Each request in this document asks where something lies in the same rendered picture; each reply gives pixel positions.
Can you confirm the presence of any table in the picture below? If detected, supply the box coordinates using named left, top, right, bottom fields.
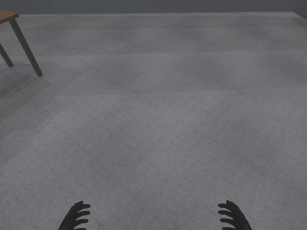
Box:
left=0, top=10, right=43, bottom=77

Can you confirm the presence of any robot left hand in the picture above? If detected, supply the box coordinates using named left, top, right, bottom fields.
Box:
left=59, top=201, right=91, bottom=230

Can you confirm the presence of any robot right hand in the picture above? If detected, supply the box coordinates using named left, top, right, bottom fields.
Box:
left=218, top=200, right=252, bottom=230

